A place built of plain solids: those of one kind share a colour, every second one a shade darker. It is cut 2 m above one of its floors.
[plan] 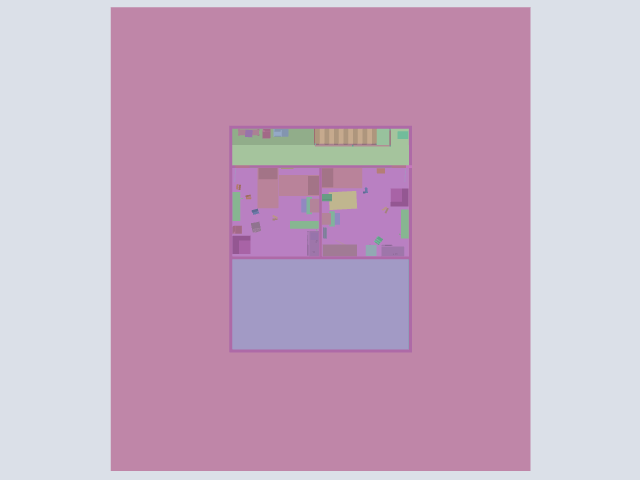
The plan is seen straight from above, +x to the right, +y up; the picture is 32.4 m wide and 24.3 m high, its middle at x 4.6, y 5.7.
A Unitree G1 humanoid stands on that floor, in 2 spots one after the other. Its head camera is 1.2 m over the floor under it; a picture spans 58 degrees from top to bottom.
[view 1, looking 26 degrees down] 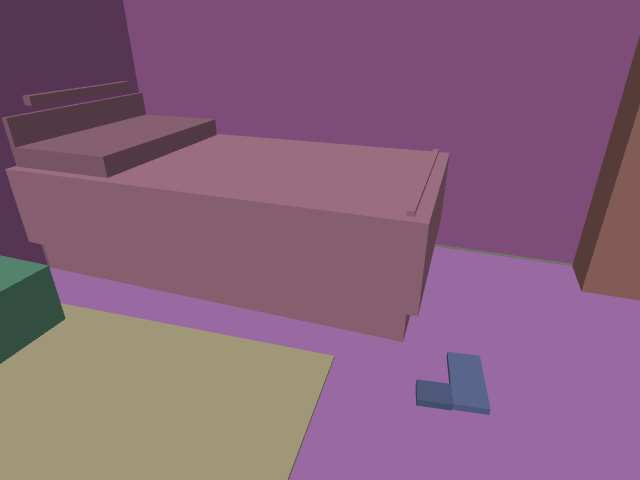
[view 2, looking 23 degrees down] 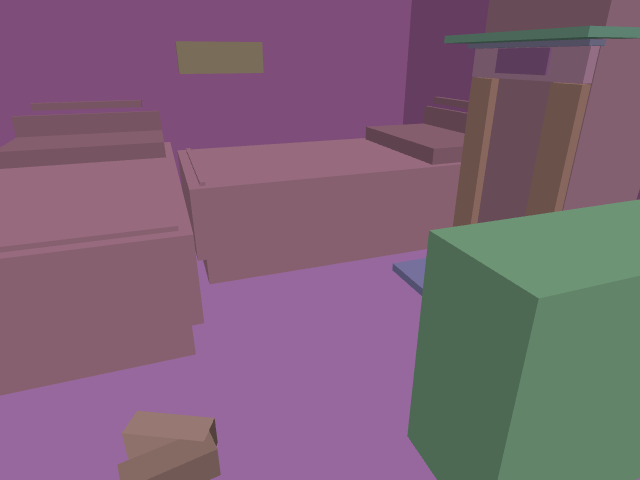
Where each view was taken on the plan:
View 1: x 6.83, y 6.88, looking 109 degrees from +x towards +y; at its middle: child_bed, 1.70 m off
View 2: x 2.42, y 5.72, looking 70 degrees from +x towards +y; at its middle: child_bed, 2.55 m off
